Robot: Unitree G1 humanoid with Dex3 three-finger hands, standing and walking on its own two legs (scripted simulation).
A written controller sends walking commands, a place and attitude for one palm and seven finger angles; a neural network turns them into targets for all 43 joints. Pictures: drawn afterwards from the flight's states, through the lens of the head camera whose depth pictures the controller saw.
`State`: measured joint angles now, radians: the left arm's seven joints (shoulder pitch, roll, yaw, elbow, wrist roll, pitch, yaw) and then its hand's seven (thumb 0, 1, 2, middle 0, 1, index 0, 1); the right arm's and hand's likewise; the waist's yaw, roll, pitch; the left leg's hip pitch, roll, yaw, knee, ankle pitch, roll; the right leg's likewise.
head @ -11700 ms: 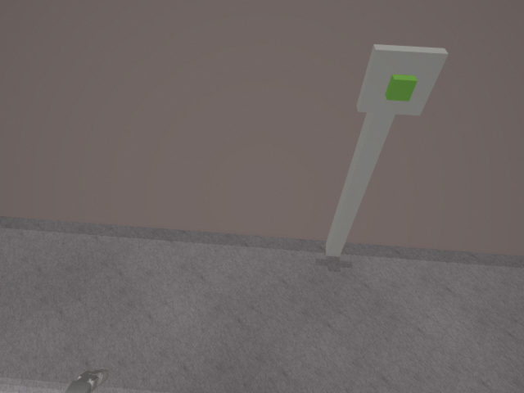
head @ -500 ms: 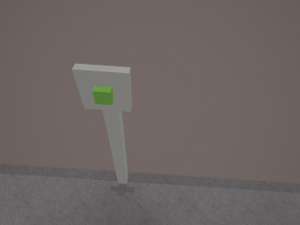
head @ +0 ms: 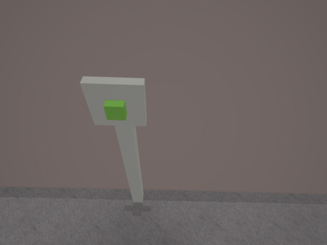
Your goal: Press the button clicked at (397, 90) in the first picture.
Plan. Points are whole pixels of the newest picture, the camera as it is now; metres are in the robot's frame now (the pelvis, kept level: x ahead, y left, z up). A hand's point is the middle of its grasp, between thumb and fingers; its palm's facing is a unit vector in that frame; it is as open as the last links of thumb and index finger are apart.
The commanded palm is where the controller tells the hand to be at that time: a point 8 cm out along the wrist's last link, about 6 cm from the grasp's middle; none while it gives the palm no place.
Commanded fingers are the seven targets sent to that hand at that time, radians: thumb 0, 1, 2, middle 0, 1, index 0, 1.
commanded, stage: come to a stop and stand still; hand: left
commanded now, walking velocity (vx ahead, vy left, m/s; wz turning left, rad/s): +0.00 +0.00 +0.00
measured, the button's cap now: (116, 109) +0.45 +0.17 +0.08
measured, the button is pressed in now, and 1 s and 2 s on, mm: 0 0 0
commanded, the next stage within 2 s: look again from close up in 0.06 s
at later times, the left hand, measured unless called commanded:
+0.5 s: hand out of the picture +0.01 +0.18 -0.18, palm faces +0.05 -0.98 -0.20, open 7.4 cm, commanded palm none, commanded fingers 0.00 0.90 0.90 -0.20 -0.30 -0.20 -0.30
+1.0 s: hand out of the picture +0.00 +0.18 -0.19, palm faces +0.00 -0.99 -0.17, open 7.3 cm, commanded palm none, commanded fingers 0.00 0.90 0.90 -0.20 -0.30 -0.20 -0.30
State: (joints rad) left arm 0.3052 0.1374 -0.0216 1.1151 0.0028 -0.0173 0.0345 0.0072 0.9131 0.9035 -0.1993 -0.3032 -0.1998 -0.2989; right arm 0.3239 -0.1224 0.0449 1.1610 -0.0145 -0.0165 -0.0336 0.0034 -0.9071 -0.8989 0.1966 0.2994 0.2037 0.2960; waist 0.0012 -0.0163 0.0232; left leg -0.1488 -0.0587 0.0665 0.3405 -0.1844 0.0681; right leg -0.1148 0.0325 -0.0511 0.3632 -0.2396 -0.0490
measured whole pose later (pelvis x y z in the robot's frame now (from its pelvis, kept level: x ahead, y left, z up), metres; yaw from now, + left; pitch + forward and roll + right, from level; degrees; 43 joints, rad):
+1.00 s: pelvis +0.00 +0.01 -0.01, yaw -1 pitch -1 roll +1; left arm 0.28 0.17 0.00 1.06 0.02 0.04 0.04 0.01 0.91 0.90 -0.20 -0.30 -0.20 -0.30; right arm 0.25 -0.13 0.01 1.08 -0.02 -0.02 -0.06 0.00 -0.91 -0.90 0.20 0.30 0.21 0.30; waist 0.00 -0.06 0.07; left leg -0.21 -0.07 0.09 0.45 -0.23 0.09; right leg -0.25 0.01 -0.02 0.65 -0.41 -0.02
